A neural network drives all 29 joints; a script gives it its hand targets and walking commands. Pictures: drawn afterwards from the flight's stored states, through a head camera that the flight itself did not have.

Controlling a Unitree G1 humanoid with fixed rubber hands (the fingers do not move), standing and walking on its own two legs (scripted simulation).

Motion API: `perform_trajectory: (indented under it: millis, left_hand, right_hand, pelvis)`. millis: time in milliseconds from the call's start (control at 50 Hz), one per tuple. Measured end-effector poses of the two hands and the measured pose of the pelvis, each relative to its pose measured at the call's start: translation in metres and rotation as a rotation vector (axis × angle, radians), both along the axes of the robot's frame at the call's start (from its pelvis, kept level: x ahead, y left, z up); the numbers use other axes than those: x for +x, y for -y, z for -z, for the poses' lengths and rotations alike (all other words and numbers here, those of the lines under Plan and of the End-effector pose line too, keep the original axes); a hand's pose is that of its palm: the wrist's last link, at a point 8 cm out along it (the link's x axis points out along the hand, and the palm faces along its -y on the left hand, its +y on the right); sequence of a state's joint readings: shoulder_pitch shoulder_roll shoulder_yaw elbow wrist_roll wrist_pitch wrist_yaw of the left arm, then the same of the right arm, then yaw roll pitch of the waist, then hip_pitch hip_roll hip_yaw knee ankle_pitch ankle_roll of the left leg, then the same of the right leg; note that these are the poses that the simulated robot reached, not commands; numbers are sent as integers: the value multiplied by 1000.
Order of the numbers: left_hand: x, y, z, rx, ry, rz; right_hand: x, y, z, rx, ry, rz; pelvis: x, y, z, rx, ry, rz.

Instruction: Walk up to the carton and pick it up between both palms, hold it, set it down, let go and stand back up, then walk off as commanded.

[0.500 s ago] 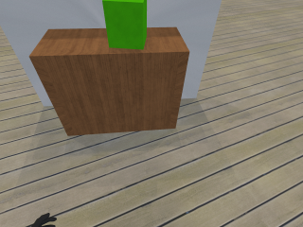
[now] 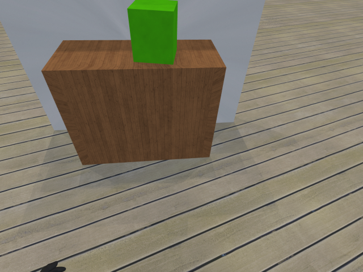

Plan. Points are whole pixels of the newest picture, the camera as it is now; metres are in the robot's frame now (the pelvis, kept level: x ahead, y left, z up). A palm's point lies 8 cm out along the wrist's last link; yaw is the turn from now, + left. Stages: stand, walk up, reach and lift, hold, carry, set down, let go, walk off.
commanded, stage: stand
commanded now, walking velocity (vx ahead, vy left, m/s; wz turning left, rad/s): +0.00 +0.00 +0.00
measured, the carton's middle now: (155, 31) +1.25 +0.07 +0.07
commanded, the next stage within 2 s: none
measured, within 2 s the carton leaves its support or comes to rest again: neither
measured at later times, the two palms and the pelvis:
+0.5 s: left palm out of the picture +0.13 +0.30 -0.09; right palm out of the picture +0.05 -0.32 -0.10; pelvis +0.00 +0.00 +0.00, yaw +0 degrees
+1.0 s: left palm out of the picture +0.12 +0.30 -0.09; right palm out of the picture +0.06 -0.32 -0.10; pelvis +0.00 +0.00 +0.00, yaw +0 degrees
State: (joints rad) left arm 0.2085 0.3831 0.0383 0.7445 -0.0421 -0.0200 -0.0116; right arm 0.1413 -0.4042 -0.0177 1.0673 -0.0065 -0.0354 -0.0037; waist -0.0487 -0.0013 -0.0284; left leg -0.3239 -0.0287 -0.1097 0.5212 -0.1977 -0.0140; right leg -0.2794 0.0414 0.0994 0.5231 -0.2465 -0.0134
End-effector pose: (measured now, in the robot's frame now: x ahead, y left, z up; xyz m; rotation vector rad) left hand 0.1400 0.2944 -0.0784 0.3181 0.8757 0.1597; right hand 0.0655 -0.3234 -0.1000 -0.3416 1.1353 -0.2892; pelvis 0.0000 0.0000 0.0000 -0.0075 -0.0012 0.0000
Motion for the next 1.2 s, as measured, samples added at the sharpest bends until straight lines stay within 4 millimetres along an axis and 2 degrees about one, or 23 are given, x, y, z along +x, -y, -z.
perform_trajectory:
  millis: [280,620,1200]
  left_hand:
    - [-18,-4,8,-1,-56,-14]
    - [-13,-3,6,-1,-47,-15]
    - [-14,-4,8,-3,-61,-15]
  right_hand:
    - [-18,-2,3,9,-52,10]
    - [-6,-1,0,8,-28,5]
    - [-8,-1,0,7,-47,9]
  pelvis:
    - [-7,-2,-1,-3,5,0]
    - [-4,-1,-2,-1,-3,0]
    - [-2,-2,-2,-1,-6,0]
